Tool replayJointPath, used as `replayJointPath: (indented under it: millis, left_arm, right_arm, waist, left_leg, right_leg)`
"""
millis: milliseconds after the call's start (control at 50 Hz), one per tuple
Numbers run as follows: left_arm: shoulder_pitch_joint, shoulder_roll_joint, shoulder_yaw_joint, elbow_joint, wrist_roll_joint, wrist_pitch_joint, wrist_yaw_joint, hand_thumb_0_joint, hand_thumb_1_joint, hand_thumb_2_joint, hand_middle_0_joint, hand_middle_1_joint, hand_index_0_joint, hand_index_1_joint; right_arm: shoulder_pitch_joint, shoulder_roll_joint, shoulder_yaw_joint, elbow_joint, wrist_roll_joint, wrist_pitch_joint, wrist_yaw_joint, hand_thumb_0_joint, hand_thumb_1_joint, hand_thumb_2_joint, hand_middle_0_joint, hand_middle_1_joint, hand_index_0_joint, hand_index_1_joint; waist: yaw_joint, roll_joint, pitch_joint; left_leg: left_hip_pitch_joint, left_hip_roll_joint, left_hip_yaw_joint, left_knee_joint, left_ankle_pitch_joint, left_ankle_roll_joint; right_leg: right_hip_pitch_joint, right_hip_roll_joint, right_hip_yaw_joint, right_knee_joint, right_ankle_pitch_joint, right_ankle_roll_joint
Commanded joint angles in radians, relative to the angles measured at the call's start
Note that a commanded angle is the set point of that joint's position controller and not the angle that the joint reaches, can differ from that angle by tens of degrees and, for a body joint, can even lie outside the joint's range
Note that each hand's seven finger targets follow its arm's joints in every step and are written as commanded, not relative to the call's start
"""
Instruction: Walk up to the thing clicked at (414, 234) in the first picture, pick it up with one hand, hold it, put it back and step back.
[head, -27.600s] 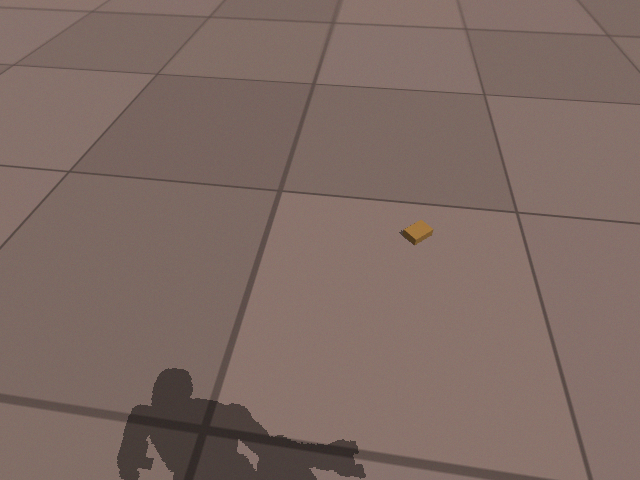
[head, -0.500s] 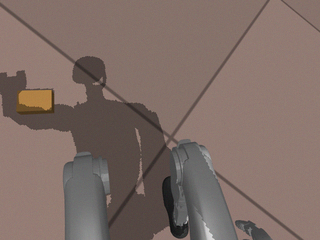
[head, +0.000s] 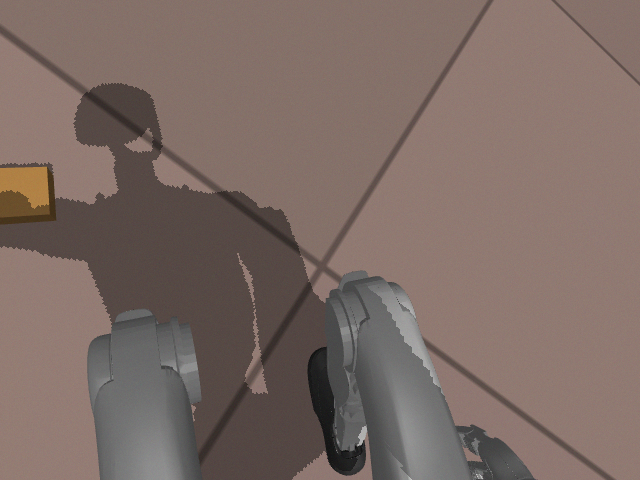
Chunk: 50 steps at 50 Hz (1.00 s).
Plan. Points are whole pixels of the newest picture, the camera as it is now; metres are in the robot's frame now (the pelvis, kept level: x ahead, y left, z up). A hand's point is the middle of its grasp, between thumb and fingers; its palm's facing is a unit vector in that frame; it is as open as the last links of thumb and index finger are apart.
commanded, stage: rise first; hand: left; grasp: from above
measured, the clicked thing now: (10, 196) +0.51 +0.34 -0.31
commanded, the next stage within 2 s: none
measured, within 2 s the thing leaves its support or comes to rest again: neither
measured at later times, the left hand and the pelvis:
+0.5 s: hand out of the picture +0.45 +0.39 -0.17, palm faces -0.46 -0.10 -0.88, open 13.4 cm; pelvis +0.00 +0.00 +0.00, yaw -2 degrees
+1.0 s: hand out of the picture +0.45 +0.38 -0.19, palm faces -0.44 -0.09 -0.89, open 13.2 cm; pelvis +0.00 +0.01 -0.01, yaw -3 degrees
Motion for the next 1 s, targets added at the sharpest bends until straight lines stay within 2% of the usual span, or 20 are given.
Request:
replayJointPath:
  millis: [0,20,80,140,240,300,360,380,420,440,460,500,600,620,700,740,840,920,940,980]
  left_arm:
    - [-0.285,0.334,0.049,-0.159,-0.035,0.010,0.039,0.000,-0.402,0.893,-0.202,-0.838,-0.194,-0.846]
    - [-0.294,0.342,0.058,-0.164,-0.044,0.010,0.040,0.000,-0.397,0.890,-0.201,-0.830,-0.194,-0.836]
    - [-0.280,0.331,0.043,-0.160,-0.042,0.010,0.032,0.000,-0.403,0.894,-0.200,-0.843,-0.192,-0.849]
    - [-0.265,0.346,0.057,-0.142,-0.050,0.009,0.032,0.000,-0.405,0.896,-0.209,-0.825,-0.197,-0.836]
    - [-0.272,0.356,0.056,-0.148,-0.058,0.002,0.029,0.000,-0.408,0.900,-0.214,-0.814,-0.198,-0.829]
    - [-0.268,0.369,0.059,-0.134,-0.056,-0.003,0.032,0.000,-0.399,0.894,-0.221,-0.813,-0.206,-0.827]
    - [-0.248,0.372,0.057,-0.126,-0.052,-0.004,0.035,0.000,-0.399,0.894,-0.224,-0.811,-0.208,-0.826]
    - [-0.280,0.381,0.061,-0.143,-0.059,-0.008,0.037,0.000,-0.395,0.893,-0.220,-0.810,-0.206,-0.824]
    - [-0.277,0.377,0.053,-0.123,-0.054,-0.009,0.039,0.000,-0.390,0.888,-0.226,-0.810,-0.213,-0.824]
    - [-0.266,0.375,0.058,-0.118,-0.054,-0.008,0.040,0.000,-0.470,0.968,-0.223,-0.774,-0.176,-0.823]
    - [-0.276,0.370,0.051,-0.120,-0.056,-0.009,0.042,0.000,-0.422,0.914,-0.220,-0.809,-0.197,-0.832]
    - [-0.280,0.381,0.057,-0.118,-0.049,-0.011,0.050,0.000,-0.397,0.897,-0.237,-0.789,-0.216,-0.811]
    - [-0.295,0.370,0.041,-0.106,-0.036,-0.016,0.068,0.000,-0.394,0.890,-0.234,-0.809,-0.217,-0.826]
    - [-0.283,0.375,0.047,-0.094,-0.033,-0.013,0.072,0.000,-0.394,0.891,-0.230,-0.814,-0.214,-0.830]
    - [-0.300,0.361,0.034,-0.080,-0.020,-0.005,0.086,0.000,-0.383,0.881,-0.236,-0.824,-0.223,-0.837]
    - [-0.309,0.369,0.040,-0.077,-0.024,-0.002,0.097,0.000,-0.361,0.860,-0.237,-0.833,-0.232,-0.837]
    - [-0.308,0.362,0.029,-0.055,-0.004,0.009,0.106,0.000,-0.377,0.875,-0.222,-0.858,-0.218,-0.862]
    - [-0.306,0.345,0.020,-0.047,-0.007,0.022,0.114,0.000,-0.396,0.886,-0.205,-0.882,-0.203,-0.884]
    - [-0.316,0.357,0.033,-0.062,-0.014,0.023,0.119,0.000,-0.384,0.876,-0.208,-0.883,-0.209,-0.881]
    - [-0.312,0.340,0.017,-0.045,-0.014,0.024,0.120,0.000,-0.379,0.870,-0.205,-0.890,-0.210,-0.885]
  right_arm:
    - [0.207,-0.283,-0.081,-0.005,-0.005,0.005,-0.010,0.000,-0.909,-0.904,0.200,0.300,0.200,0.300]
    - [0.205,-0.291,-0.086,-0.008,-0.006,0.006,-0.009,0.000,-0.907,-0.903,0.200,0.300,0.200,0.300]
    - [0.210,-0.287,-0.073,-0.014,-0.011,0.009,-0.007,0.000,-0.908,-0.904,0.200,0.300,0.200,0.300]
    - [0.211,-0.289,-0.066,-0.015,-0.009,0.013,-0.006,0.000,-0.908,-0.904,0.200,0.300,0.200,0.300]
    - [0.223,-0.297,-0.056,-0.023,-0.008,0.014,-0.003,0.000,-0.909,-0.904,0.200,0.300,0.200,0.300]
    - [0.216,-0.297,-0.048,-0.026,-0.006,0.015,-0.004,0.000,-0.908,-0.904,0.199,0.300,0.200,0.300]
    - [0.218,-0.302,-0.039,-0.027,-0.010,0.017,-0.001,0.000,-0.909,-0.904,0.200,0.300,0.200,0.300]
    - [0.214,-0.305,-0.044,-0.032,-0.009,0.016,0.000,0.000,-0.906,-0.903,0.200,0.300,0.200,0.300]
    - [0.208,-0.300,-0.040,-0.033,-0.004,0.014,0.000,0.000,-0.906,-0.903,0.200,0.300,0.200,0.300]
    - [0.214,-0.304,-0.036,-0.031,-0.005,0.015,0.000,0.000,-0.909,-0.904,0.199,0.300,0.199,0.300]
    - [0.214,-0.305,-0.035,-0.032,-0.006,0.013,0.001,0.000,-0.910,-0.904,0.199,0.300,0.200,0.300]
    - [0.212,-0.309,-0.036,-0.033,-0.005,0.013,0.001,0.000,-0.906,-0.903,0.199,0.300,0.200,0.300]
    - [0.210,-0.310,-0.029,-0.031,-0.007,0.009,0.005,0.000,-0.908,-0.904,0.199,0.300,0.200,0.300]
    - [0.205,-0.308,-0.030,-0.033,-0.001,0.007,0.005,0.000,-0.906,-0.903,0.199,0.300,0.200,0.300]
    - [0.214,-0.310,-0.027,-0.028,-0.005,-0.004,0.010,0.000,-0.908,-0.904,0.199,0.300,0.200,0.300]
    - [0.207,-0.313,-0.028,-0.032,-0.003,-0.008,0.012,0.000,-0.908,-0.903,0.199,0.300,0.200,0.300]
    - [0.209,-0.314,-0.025,-0.030,-0.004,-0.019,0.014,0.000,-0.907,-0.903,0.199,0.300,0.200,0.300]
    - [0.208,-0.313,-0.027,-0.029,-0.003,-0.031,0.016,0.000,-0.910,-0.904,0.199,0.300,0.200,0.300]
    - [0.203,-0.316,-0.028,-0.031,-0.001,-0.031,0.014,0.000,-0.909,-0.903,0.199,0.300,0.200,0.300]
    - [0.206,-0.313,-0.024,-0.032,-0.001,-0.037,0.016,0.000,-0.909,-0.903,0.200,0.300,0.200,0.300]
  waist:
    - [0.000,0.419,-0.671]
    - [-0.005,0.412,-0.681]
    - [-0.008,0.429,-0.681]
    - [-0.005,0.408,-0.659]
    - [-0.021,0.417,-0.657]
    - [-0.020,0.408,-0.649]
    - [-0.022,0.429,-0.653]
    - [-0.031,0.433,-0.649]
    - [-0.032,0.426,-0.632]
    - [-0.032,0.418,-0.624]
    - [-0.038,0.433,-0.621]
    - [-0.038,0.424,-0.637]
    - [-0.051,0.443,-0.622]
    - [-0.042,0.439,-0.619]
    - [-0.061,0.440,-0.609]
    - [-0.059,0.448,-0.603]
    - [-0.063,0.462,-0.593]
    - [-0.069,0.454,-0.587]
    - [-0.065,0.458,-0.600]
    - [-0.073,0.451,-0.593]
  left_leg:
    - [0.619,0.016,0.096,-0.283,0.246,0.025]
    - [0.624,0.019,0.085,-0.287,0.245,0.021]
    - [0.627,0.019,0.087,-0.278,0.263,0.023]
    - [0.609,0.018,0.084,-0.275,0.259,0.024]
    - [0.618,0.021,0.077,-0.267,0.288,0.023]
    - [0.597,0.020,0.082,-0.257,0.272,0.028]
    - [0.627,0.023,0.077,-0.260,0.303,0.024]
    - [0.623,0.026,0.073,-0.259,0.302,0.022]
    - [0.593,0.024,0.078,-0.258,0.268,0.025]
    - [0.607,0.026,0.073,-0.259,0.275,0.025]
    - [0.613,0.027,0.070,-0.262,0.279,0.021]
    - [0.606,0.028,0.070,-0.259,0.267,0.023]
    - [0.609,0.031,0.060,-0.263,0.265,0.019]
    - [0.601,0.028,0.064,-0.260,0.257,0.022]
    - [0.613,0.031,0.061,-0.254,0.274,0.019]
    - [0.593,0.032,0.056,-0.262,0.255,0.016]
    - [0.600,0.031,0.055,-0.264,0.234,0.015]
    - [0.597,0.032,0.053,-0.259,0.236,0.014]
    - [0.598,0.033,0.052,-0.258,0.243,0.013]
    - [0.581,0.030,0.049,-0.261,0.237,0.013]
  right_leg:
    - [0.220,0.016,-0.125,-0.184,0.194,-0.088]
    - [0.209,0.014,-0.130,-0.172,0.193,-0.087]
    - [0.217,0.018,-0.132,-0.177,0.202,-0.087]
    - [0.218,0.017,-0.132,-0.174,0.201,-0.087]
    - [0.235,0.017,-0.134,-0.172,0.223,-0.087]
    - [0.242,0.021,-0.135,-0.179,0.216,-0.087]
    - [0.247,0.022,-0.138,-0.177,0.230,-0.086]
    - [0.238,0.021,-0.140,-0.170,0.231,-0.087]
    - [0.234,0.026,-0.142,-0.175,0.213,-0.090]
    - [0.232,0.023,-0.143,-0.178,0.213,-0.088]
    - [0.227,0.022,-0.144,-0.172,0.214,-0.087]
    - [0.238,0.027,-0.148,-0.175,0.214,-0.088]
    - [0.225,0.029,-0.156,-0.164,0.213,-0.087]
    - [0.221,0.031,-0.153,-0.170,0.208,-0.089]
    - [0.223,0.032,-0.158,-0.166,0.221,-0.087]
    - [0.219,0.030,-0.161,-0.158,0.213,-0.086]
    - [0.201,0.032,-0.165,-0.157,0.200,-0.087]
    - [0.199,0.031,-0.164,-0.155,0.207,-0.086]
    - [0.200,0.031,-0.167,-0.151,0.211,-0.084]
    - [0.206,0.030,-0.167,-0.150,0.214,-0.085]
